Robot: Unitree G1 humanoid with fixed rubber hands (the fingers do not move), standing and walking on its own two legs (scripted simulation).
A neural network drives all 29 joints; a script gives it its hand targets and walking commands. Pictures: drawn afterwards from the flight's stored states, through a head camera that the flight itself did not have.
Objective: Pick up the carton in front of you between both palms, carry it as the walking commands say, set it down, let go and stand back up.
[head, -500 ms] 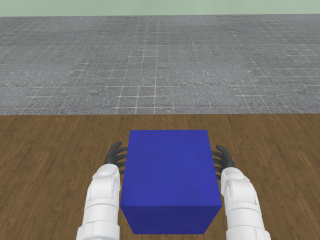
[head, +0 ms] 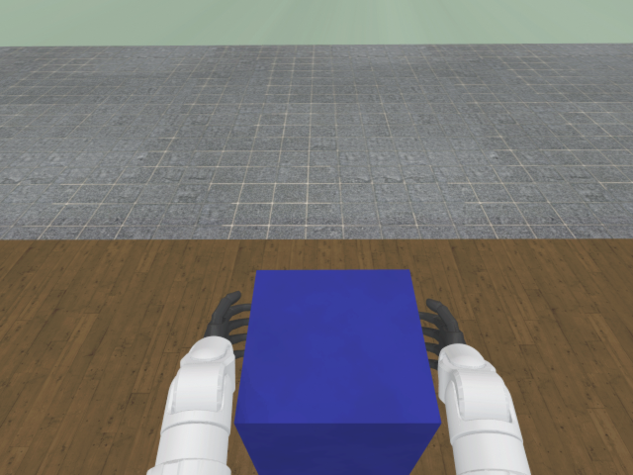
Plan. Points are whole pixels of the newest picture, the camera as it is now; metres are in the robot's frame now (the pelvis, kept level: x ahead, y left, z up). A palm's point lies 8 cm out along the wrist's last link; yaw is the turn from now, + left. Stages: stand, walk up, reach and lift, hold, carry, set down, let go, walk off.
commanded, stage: reach and lift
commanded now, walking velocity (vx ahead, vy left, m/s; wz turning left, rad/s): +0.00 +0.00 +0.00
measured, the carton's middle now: (333, 380) +0.29 +0.00 -0.04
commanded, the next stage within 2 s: hold in 0.08 s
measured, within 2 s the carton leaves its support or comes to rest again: neither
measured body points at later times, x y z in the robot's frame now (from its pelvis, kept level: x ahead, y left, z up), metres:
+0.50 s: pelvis -0.02 +0.00 +0.00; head -0.06 +0.00 +0.45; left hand +0.29 +0.15 +0.04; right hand +0.28 -0.15 +0.04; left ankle +0.00 +0.13 -0.75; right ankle +0.01 -0.13 -0.75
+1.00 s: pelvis -0.01 +0.00 +0.00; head -0.05 +0.00 +0.45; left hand +0.29 +0.15 +0.04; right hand +0.29 -0.15 +0.04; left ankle +0.00 +0.13 -0.75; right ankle +0.01 -0.13 -0.75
